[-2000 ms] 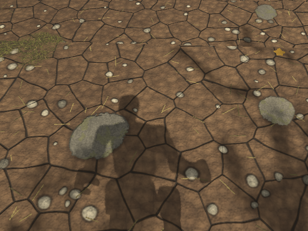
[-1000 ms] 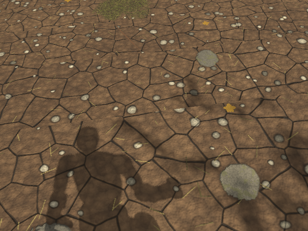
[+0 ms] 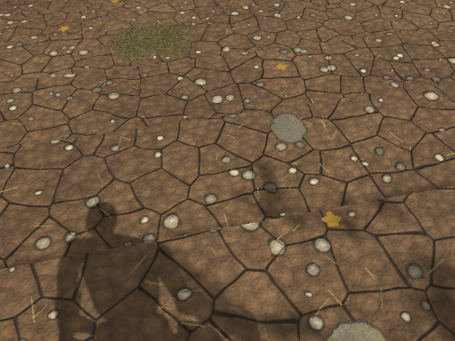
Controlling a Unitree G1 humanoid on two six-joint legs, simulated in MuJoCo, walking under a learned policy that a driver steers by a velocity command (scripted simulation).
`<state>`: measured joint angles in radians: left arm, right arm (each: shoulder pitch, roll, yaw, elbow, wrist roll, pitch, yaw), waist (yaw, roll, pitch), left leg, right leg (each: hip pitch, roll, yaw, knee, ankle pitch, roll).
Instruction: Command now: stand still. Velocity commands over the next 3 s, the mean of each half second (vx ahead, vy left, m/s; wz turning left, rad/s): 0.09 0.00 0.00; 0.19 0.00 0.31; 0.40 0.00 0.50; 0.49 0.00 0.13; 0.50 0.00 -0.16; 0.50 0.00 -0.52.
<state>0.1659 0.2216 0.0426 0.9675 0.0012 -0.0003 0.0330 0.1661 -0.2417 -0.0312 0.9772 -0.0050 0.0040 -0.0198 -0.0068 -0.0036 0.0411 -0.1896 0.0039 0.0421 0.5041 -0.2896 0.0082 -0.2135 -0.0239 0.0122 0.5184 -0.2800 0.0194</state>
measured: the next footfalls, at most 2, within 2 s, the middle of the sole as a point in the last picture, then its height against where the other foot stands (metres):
left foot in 1.00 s outside the picture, level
right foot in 1.50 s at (246, 323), level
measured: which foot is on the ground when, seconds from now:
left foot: down 0.00-0.56, up 0.58-0.98, down 1.00-1.00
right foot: down 0.00-1.00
